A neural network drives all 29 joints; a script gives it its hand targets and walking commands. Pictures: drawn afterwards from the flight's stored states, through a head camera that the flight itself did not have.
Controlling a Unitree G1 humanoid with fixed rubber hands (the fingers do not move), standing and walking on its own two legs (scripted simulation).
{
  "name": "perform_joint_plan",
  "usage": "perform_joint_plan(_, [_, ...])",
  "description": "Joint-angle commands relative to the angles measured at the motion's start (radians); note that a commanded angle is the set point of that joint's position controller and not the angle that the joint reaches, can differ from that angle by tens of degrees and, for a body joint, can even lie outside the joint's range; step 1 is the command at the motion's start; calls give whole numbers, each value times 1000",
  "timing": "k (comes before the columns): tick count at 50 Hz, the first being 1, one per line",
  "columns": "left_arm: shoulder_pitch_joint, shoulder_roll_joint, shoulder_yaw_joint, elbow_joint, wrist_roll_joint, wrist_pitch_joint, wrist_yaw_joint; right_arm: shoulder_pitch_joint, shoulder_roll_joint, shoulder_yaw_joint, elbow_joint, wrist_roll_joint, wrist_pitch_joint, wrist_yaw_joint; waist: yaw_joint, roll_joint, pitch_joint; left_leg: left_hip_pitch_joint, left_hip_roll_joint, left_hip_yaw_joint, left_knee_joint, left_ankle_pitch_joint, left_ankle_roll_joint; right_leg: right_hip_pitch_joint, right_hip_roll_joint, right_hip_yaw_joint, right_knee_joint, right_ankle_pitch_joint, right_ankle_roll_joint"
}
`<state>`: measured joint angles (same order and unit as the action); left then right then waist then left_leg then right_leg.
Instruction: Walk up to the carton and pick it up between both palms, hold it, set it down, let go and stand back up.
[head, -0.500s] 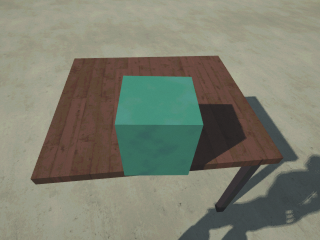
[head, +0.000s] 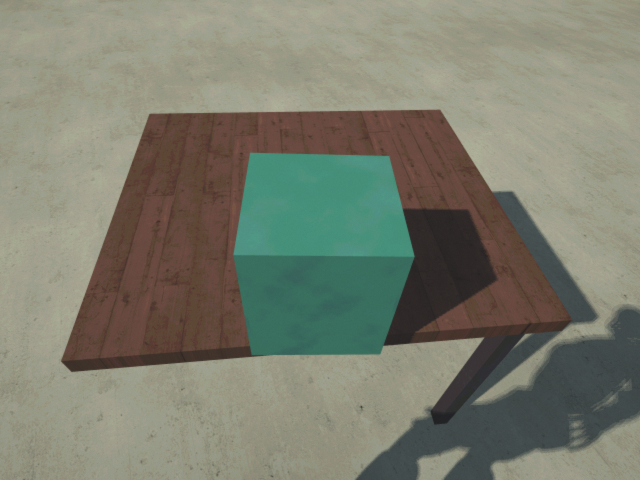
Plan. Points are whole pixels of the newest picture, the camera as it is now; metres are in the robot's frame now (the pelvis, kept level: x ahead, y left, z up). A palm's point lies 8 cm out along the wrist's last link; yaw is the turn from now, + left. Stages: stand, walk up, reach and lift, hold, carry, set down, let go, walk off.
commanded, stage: stand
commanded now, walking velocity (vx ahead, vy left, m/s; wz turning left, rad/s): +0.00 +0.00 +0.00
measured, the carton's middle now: (318, 258) +0.44 +0.00 +0.01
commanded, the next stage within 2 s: none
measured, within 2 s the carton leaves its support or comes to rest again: neither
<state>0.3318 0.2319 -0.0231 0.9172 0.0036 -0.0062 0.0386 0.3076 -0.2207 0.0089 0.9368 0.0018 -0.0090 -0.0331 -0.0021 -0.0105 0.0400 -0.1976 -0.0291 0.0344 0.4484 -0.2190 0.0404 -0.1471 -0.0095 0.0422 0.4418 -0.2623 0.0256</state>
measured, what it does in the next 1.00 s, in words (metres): stands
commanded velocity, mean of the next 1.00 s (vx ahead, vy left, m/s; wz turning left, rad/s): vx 0.00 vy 0.00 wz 0.00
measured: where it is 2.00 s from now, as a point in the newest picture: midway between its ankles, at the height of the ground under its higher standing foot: outside the picture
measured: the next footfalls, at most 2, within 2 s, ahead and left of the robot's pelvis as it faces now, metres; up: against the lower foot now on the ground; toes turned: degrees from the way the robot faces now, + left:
none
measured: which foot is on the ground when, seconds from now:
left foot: down 0.00-1.00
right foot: down 0.00-1.00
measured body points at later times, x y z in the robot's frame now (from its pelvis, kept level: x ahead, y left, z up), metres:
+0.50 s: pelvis +0.00 +0.01 +0.00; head +0.01 +0.01 +0.45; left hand +0.01 +0.25 -0.15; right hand +0.03 -0.24 -0.14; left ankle +0.02 +0.09 -0.74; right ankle -0.01 -0.14 -0.74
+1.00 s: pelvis +0.01 +0.00 +0.00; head +0.01 +0.00 +0.45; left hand +0.01 +0.24 -0.15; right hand +0.02 -0.24 -0.15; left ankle +0.02 +0.09 -0.74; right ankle -0.01 -0.14 -0.74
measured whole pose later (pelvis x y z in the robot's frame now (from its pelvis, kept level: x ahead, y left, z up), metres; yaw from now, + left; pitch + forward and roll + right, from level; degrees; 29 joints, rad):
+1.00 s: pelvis +0.01 +0.00 +0.00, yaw -1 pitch -2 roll +0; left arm 0.34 0.20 -0.02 1.02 0.00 -0.01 0.05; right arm 0.31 -0.19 0.00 0.99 0.00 -0.01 -0.04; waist 0.00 -0.01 0.03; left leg -0.16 -0.04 0.05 0.41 -0.21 0.04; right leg -0.14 -0.02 0.07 0.43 -0.27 0.03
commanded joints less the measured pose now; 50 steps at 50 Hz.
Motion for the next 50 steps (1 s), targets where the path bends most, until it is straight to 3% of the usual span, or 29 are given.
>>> perform_joint_plan(1, [58,118,25,-25,1,-10,5,52,-126,-29,-33,0,-11,-5,0,9,31,11,126,-135,-107,88,-17,-66,-77,74,-81,90,-27])
perform_joint_plan(18, [76,96,25,33,3,-9,13,50,-124,-37,-17,-1,-16,-10,6,29,19,24,145,-162,-160,55,-21,-61,-73,55,-61,79,-12])
perform_joint_plan(50, [82,78,26,87,0,-9,18,62,-88,-34,22,-1,-10,-15,2,0,44,58,133,-111,-131,104,-20,-87,-82,76,-84,124,-20])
